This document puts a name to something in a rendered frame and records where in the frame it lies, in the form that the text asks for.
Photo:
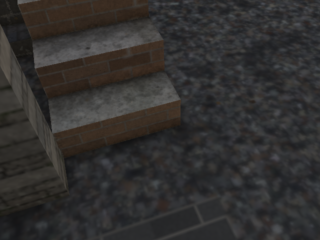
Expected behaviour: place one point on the stairs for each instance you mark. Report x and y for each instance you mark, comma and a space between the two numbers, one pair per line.
101, 65

